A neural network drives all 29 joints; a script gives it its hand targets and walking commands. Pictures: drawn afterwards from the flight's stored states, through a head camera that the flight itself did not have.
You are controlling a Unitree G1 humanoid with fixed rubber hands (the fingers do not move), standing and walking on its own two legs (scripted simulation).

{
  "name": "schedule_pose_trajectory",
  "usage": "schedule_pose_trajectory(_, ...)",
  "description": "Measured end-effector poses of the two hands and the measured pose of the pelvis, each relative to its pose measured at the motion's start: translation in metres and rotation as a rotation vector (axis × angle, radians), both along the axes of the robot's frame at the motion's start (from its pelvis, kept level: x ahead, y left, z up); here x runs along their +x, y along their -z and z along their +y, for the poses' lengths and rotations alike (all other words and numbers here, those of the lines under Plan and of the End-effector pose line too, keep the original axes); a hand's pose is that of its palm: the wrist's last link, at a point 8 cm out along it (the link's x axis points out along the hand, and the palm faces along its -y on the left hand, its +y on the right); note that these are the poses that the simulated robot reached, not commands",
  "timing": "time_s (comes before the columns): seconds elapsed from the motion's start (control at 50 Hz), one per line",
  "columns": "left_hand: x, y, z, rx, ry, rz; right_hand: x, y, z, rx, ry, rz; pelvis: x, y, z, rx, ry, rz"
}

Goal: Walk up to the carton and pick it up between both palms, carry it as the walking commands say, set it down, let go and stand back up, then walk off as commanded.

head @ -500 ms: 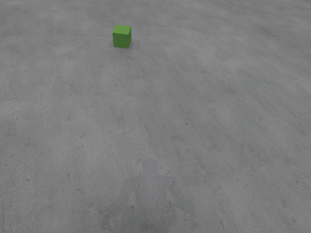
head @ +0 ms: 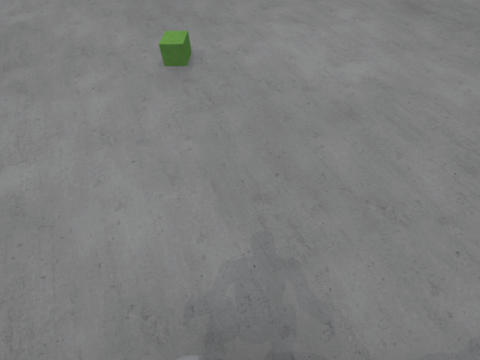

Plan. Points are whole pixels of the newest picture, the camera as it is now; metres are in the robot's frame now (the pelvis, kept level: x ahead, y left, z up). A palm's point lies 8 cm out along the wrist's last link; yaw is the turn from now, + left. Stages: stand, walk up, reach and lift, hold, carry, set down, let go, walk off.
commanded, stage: walk off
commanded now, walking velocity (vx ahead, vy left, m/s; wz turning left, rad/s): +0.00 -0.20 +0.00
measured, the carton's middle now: (176, 48) +2.39 +0.42 -0.69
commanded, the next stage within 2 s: none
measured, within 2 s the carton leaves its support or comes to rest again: neither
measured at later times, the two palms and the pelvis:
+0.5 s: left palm out of the picture +0.04 +0.16 -0.14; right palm out of the picture -0.01 -0.38 -0.10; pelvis -0.01 -0.10 +0.01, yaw -1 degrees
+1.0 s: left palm out of the picture +0.02 +0.00 -0.15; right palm out of the picture +0.05 -0.50 -0.13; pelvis -0.02 -0.25 -0.01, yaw +1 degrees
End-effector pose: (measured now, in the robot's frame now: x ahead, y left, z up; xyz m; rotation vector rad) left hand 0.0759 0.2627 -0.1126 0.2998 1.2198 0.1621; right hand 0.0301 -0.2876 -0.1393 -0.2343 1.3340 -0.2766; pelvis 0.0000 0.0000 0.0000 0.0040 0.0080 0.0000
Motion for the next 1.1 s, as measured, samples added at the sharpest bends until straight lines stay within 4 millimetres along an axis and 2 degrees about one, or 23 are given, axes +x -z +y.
schedule_pose_trajectory(0.08,-0.009,0.005,-0.023,-0.016,-0.028,-0.01,0.017,-0.003,-0.006,0.01,-0.033,-0.035,-0.001,0.0,-0.018,-0.005,-0.006,-0.002)
schedule_pose_trajectory(0.18,-0.027,0.028,-0.05,-0.073,-0.058,0.02,0.034,-0.008,-0.006,0.005,-0.06,-0.086,-0.003,0.005,-0.036,-0.027,-0.01,-0.008)
schedule_pose_trajectory(0.24,-0.04,0.044,-0.063,-0.115,-0.075,0.052,0.032,-0.011,-0.008,-0.013,-0.064,-0.109,-0.003,0.01,-0.044,-0.037,-0.013,-0.012)
schedule_pose_trajectory(0.28,-0.045,0.045,-0.071,-0.129,-0.065,0.079,0.02,-0.018,-0.016,-0.027,-0.051,-0.097,-0.004,0.006,-0.05,-0.037,-0.004,-0.015)
schedule_pose_trajectory(0.36,-0.043,0.037,-0.079,-0.141,-0.056,0.083,-0.011,-0.032,-0.04,-0.052,-0.013,-0.037,-0.007,-0.004,-0.064,-0.049,0.006,-0.017)
schedule_pose_trajectory(0.48,-0.037,0.029,-0.097,-0.121,-0.042,0.091,-0.034,-0.038,-0.082,-0.075,0.015,-0.006,-0.011,-0.008,-0.094,-0.062,0.014,-0.009)
schedule_pose_trajectory(0.56,-0.017,0.023,-0.127,-0.106,0.002,0.057,-0.047,-0.028,-0.117,-0.061,0.041,0.016,-0.014,-0.004,-0.123,-0.049,0.016,-0.002)
schedule_pose_trajectory(0.64,0.002,0.018,-0.161,-0.052,0.036,-0.004,-0.055,-0.005,-0.162,-0.037,0.055,0.034,-0.016,0.008,-0.161,-0.022,0.018,0.003)
schedule_pose_trajectory(0.7,-0.003,0.008,-0.183,-0.028,0.032,-0.02,-0.051,0.002,-0.182,-0.015,0.046,0.046,-0.02,0.006,-0.181,-0.012,0.009,0.002)
schedule_pose_trajectory(0.82,-0.023,-0.001,-0.217,-0.011,-0.016,-0.026,-0.016,0.0,-0.202,0.018,-0.013,-0.02,-0.021,-0.001,-0.212,0.003,-0.005,0.002)
schedule_pose_trajectory(0.88,-0.03,0.007,-0.235,-0.029,-0.035,-0.027,-0.003,-0.003,-0.206,0.022,-0.034,-0.048,-0.021,0.0,-0.225,-0.003,-0.008,0.001)
schedule_pose_trajectory(0.98,-0.052,0.031,-0.262,-0.09,-0.068,0.018,0.016,-0.008,-0.207,0.013,-0.062,-0.1,-0.023,0.006,-0.243,-0.026,-0.013,-0.005)
schedule_pose_trajectory(1.04,-0.066,0.045,-0.275,-0.127,-0.085,0.057,0.012,-0.012,-0.211,-0.005,-0.065,-0.116,-0.023,0.009,-0.251,-0.031,-0.016,-0.008)
schedule_pose_trajectory(1.1,-0.07,0.041,-0.284,-0.142,-0.067,0.085,-0.009,-0.023,-0.226,-0.027,-0.04,-0.084,-0.026,0.002,-0.26,-0.037,-0.004,-0.01)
